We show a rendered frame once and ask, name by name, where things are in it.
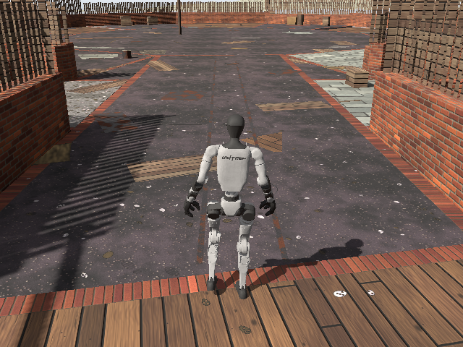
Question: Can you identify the left robot upper arm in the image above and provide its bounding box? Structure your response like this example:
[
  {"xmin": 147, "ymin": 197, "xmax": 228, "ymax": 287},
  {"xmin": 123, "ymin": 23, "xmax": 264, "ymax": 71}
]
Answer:
[{"xmin": 197, "ymin": 145, "xmax": 219, "ymax": 184}]

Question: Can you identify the robot right shin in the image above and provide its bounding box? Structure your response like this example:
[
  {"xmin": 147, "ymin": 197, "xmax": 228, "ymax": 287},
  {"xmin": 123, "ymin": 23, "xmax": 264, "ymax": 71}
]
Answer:
[{"xmin": 238, "ymin": 241, "xmax": 250, "ymax": 289}]

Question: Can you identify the robot left forearm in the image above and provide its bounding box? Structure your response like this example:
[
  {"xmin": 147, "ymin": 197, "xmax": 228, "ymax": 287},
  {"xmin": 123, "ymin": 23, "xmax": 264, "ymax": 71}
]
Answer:
[{"xmin": 187, "ymin": 173, "xmax": 203, "ymax": 202}]

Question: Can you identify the robot right hand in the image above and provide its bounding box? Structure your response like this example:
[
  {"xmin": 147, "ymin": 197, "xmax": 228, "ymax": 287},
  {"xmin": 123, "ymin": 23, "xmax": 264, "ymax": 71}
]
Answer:
[{"xmin": 259, "ymin": 200, "xmax": 276, "ymax": 216}]

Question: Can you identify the robot torso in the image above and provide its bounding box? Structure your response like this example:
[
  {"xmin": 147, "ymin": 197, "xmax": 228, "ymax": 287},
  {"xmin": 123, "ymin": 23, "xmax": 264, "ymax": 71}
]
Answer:
[{"xmin": 217, "ymin": 142, "xmax": 250, "ymax": 217}]

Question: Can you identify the right robot upper arm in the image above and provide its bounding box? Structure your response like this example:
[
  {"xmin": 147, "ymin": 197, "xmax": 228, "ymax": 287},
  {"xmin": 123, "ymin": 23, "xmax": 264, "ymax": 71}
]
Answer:
[{"xmin": 249, "ymin": 146, "xmax": 268, "ymax": 187}]

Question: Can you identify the robot right forearm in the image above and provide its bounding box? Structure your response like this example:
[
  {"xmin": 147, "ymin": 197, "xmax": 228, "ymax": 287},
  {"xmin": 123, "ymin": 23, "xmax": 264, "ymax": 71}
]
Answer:
[{"xmin": 261, "ymin": 175, "xmax": 274, "ymax": 202}]

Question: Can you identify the robot left hand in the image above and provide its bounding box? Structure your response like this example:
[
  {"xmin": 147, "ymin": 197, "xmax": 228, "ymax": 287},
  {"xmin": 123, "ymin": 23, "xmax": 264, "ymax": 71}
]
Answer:
[{"xmin": 183, "ymin": 198, "xmax": 200, "ymax": 217}]

